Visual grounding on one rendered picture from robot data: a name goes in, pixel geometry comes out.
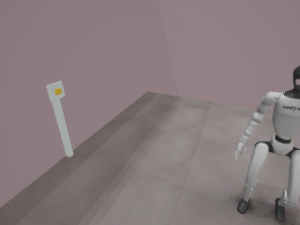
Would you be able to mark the robot right upper arm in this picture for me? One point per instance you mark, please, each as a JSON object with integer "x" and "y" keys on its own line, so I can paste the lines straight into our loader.
{"x": 270, "y": 98}

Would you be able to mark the button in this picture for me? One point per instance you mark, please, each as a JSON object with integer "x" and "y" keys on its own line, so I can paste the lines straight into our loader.
{"x": 58, "y": 91}

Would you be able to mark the robot right forearm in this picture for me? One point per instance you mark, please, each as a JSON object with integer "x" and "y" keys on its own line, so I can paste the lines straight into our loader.
{"x": 248, "y": 130}

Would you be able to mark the right robot hand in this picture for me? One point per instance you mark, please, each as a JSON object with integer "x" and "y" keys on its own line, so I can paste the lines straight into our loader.
{"x": 240, "y": 145}

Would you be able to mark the panel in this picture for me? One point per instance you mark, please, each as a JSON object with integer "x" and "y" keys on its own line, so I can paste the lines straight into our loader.
{"x": 59, "y": 115}

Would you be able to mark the humanoid robot torso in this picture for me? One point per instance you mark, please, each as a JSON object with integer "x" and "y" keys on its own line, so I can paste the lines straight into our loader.
{"x": 286, "y": 122}

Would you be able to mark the robot left thigh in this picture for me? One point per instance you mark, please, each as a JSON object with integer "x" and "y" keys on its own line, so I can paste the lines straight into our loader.
{"x": 292, "y": 193}

